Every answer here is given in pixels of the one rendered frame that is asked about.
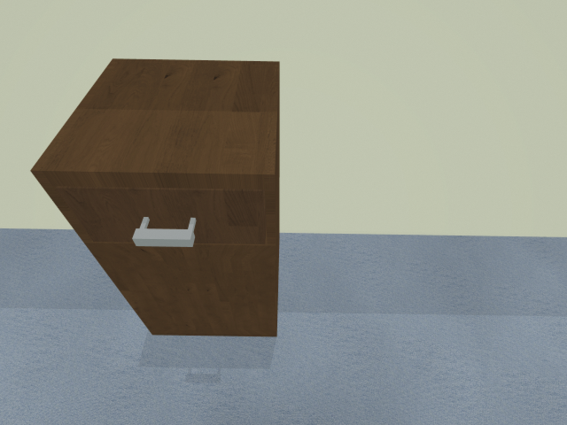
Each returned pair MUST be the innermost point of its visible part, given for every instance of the drawer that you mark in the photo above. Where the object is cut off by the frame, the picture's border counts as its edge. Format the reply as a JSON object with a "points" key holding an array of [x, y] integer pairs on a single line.
{"points": [[112, 214]]}

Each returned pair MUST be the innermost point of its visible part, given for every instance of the handle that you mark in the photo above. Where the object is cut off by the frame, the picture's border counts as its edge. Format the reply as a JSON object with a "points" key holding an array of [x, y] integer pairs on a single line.
{"points": [[144, 236]]}

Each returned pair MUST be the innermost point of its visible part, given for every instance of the cabinet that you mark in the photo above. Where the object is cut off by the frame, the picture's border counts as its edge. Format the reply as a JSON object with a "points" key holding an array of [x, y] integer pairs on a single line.
{"points": [[190, 124]]}

